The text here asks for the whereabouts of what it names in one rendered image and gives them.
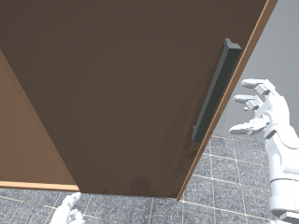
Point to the left robot hand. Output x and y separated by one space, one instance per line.
63 215

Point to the right robot hand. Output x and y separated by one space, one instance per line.
275 108

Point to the handle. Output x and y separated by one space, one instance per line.
224 69

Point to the wardrobe door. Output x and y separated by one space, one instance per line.
119 84
27 154

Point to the robot right forearm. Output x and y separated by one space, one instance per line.
282 147

